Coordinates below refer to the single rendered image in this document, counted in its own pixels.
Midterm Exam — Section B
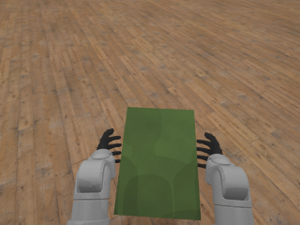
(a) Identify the robot left forearm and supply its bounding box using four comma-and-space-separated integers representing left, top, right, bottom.
67, 149, 116, 225

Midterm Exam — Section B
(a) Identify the carton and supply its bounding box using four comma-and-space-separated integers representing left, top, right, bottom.
113, 107, 202, 220

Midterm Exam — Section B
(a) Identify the robot right forearm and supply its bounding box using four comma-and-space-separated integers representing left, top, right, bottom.
204, 154, 255, 225

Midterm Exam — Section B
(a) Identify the right robot hand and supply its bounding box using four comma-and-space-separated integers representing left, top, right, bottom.
196, 132, 223, 169

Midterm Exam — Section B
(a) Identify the left robot hand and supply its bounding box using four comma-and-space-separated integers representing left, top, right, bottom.
97, 128, 122, 163

